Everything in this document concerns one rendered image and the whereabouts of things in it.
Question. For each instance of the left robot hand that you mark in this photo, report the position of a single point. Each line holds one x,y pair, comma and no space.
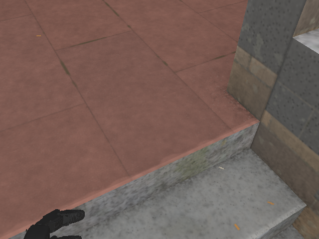
53,221

